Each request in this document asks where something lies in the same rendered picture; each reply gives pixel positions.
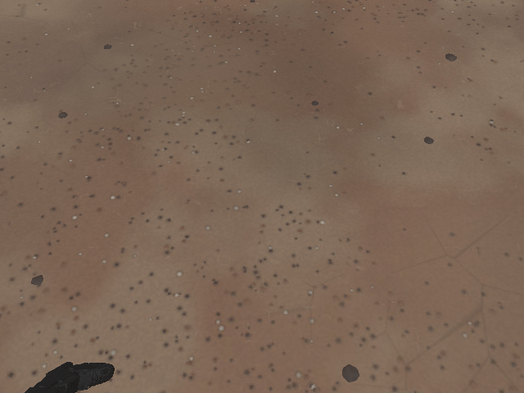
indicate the robot left hand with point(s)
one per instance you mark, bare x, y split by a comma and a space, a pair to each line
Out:
69, 378

